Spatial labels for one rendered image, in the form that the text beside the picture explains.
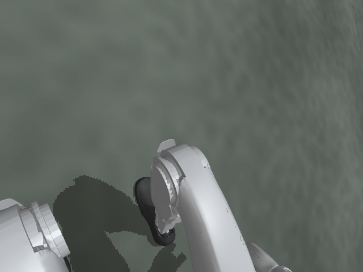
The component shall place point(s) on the right robot foot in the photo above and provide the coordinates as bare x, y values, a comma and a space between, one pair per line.
147, 209

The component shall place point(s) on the right robot hand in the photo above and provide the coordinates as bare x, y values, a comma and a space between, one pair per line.
261, 260

